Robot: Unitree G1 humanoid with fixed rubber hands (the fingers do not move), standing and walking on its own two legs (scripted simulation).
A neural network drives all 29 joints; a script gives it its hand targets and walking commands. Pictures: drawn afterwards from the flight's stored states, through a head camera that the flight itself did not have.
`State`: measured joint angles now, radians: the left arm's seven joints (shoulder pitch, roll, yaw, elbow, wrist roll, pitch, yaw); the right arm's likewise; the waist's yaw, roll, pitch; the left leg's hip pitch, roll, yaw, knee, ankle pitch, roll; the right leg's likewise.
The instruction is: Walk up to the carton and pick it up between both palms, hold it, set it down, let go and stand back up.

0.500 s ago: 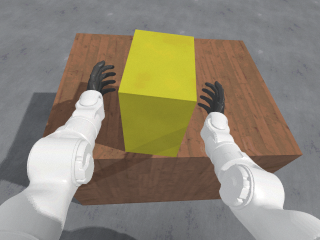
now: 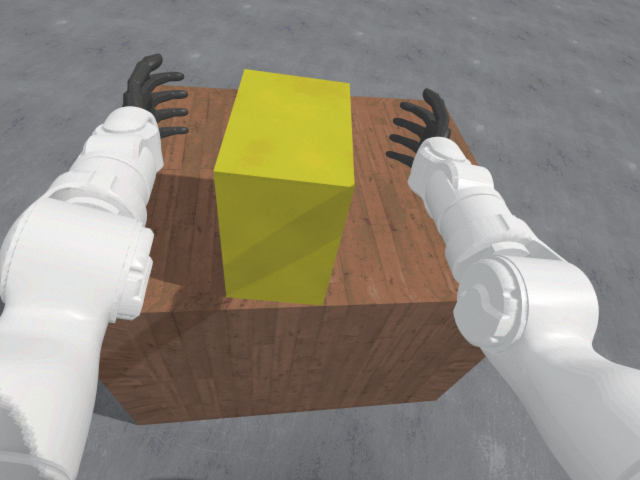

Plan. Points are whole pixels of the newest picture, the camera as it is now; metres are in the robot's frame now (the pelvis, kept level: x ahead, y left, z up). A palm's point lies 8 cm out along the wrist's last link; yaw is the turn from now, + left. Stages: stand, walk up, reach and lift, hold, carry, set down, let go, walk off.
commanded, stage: set down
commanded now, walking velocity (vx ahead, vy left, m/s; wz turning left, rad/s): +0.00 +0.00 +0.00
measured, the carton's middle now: (285, 194) +0.54 -0.02 +0.01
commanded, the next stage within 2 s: none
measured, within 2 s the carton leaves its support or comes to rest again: neither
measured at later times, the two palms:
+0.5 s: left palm (164, 122) +0.53 +0.14 +0.16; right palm (424, 137) +0.47 -0.19 +0.18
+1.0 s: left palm (155, 167) +0.48 +0.15 +0.13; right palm (442, 170) +0.42 -0.20 +0.16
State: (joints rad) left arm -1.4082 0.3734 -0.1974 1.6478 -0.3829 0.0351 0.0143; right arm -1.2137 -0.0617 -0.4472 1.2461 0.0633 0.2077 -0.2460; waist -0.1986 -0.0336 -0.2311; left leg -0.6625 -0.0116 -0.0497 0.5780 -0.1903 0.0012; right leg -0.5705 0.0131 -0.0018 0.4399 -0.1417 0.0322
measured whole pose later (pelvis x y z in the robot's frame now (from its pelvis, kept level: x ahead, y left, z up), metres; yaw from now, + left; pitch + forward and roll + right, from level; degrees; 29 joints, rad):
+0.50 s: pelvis +0.03 -0.02 +0.00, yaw +0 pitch +17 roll -2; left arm -1.31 0.40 -0.19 1.50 -0.28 0.06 -0.03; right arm -1.21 -0.06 -0.27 1.20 0.21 0.17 -0.32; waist -0.20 -0.04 -0.21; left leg -0.63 -0.01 -0.05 0.52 -0.19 0.00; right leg -0.57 0.01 0.00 0.44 -0.17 0.02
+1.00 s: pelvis +0.01 -0.01 +0.01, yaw +0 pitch +11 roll -2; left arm -1.07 0.41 -0.15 1.31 -0.24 0.06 -0.05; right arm -1.01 -0.06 -0.15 1.05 0.27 0.17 -0.32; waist -0.19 -0.04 -0.16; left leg -0.54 -0.01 -0.05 0.52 -0.18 0.00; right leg -0.47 0.01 0.00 0.44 -0.16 0.02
